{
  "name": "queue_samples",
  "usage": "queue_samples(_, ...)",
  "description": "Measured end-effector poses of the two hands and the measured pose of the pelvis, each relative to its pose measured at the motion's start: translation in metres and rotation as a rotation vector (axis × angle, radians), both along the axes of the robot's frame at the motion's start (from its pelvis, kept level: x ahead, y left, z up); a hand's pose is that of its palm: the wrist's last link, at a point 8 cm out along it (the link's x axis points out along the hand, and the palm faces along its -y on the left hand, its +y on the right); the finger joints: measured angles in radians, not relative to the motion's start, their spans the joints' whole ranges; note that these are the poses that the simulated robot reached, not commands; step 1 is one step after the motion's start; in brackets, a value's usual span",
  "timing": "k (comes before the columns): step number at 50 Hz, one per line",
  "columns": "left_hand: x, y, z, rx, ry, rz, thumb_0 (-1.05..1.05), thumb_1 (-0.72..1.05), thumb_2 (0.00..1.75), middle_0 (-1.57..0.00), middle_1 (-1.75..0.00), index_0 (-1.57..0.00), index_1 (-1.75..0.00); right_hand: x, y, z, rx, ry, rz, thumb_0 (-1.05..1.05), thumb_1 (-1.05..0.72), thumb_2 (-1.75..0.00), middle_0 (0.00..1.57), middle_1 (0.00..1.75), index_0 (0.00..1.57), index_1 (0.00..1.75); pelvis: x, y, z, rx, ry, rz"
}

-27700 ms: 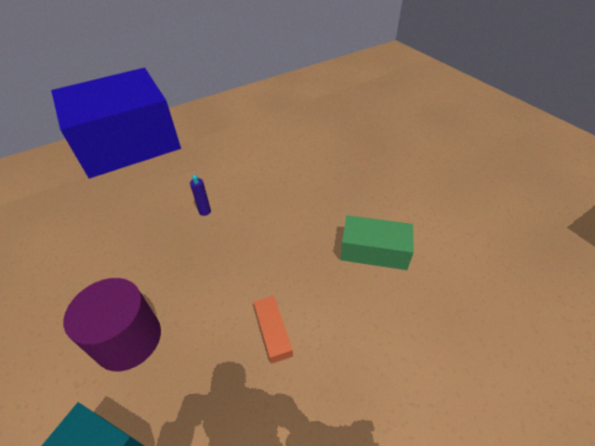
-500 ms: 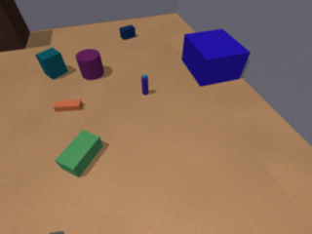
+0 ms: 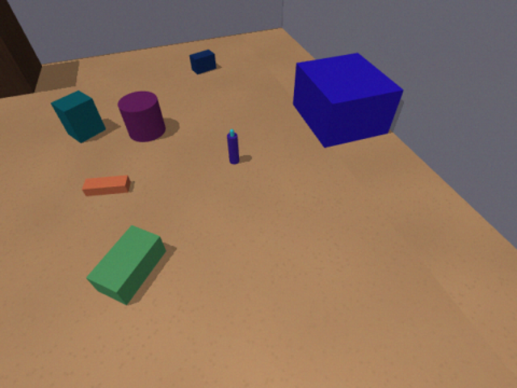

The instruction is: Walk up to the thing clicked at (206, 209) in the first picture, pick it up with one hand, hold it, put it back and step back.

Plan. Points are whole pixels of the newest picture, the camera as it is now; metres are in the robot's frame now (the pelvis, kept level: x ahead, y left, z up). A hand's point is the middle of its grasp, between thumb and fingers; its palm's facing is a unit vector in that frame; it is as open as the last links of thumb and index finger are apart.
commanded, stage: stand
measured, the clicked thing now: (233, 146) +1.45 +0.20 -0.67
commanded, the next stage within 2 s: none
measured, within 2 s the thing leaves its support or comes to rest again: neither
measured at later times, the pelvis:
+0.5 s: pelvis +0.01 -0.01 +0.00, yaw -1 degrees
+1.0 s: pelvis +0.01 -0.01 +0.00, yaw -1 degrees
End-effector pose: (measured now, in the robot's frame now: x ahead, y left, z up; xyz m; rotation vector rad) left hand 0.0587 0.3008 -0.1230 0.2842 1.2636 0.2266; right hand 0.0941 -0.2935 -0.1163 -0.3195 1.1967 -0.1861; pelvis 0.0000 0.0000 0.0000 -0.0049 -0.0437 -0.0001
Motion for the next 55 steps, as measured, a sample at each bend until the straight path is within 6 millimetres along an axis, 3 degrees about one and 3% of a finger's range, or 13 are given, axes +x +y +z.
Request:
queue_samples(20,0.017,-0.009,0.004,0.009,-0.014,-0.035,0.00,0.90,0.89,-0.21,-0.30,-0.21,-0.30,-0.023,-0.011,-0.005,0.006,0.057,-0.042,0.01,-0.90,-0.90,0.21,0.30,0.20,0.30,0.005,-0.008,0.001,0.004,0.007,-0.014)
queue_samples(37,0.031,-0.014,0.006,0.009,-0.029,-0.046,0.00,0.90,0.89,-0.21,-0.30,-0.21,-0.30,-0.013,-0.017,-0.003,-0.003,0.042,-0.034,0.01,-0.90,-0.90,0.20,0.30,0.20,0.30,0.012,-0.012,0.001,0.005,0.010,-0.021)
queue_samples(55,0.028,-0.014,0.006,0.011,-0.025,-0.050,0.00,0.90,0.89,-0.21,-0.30,-0.21,-0.30,-0.011,-0.017,-0.001,-0.003,0.028,-0.032,0.01,-0.90,-0.90,0.21,0.30,0.20,0.30,0.013,-0.013,0.002,0.004,0.005,-0.027)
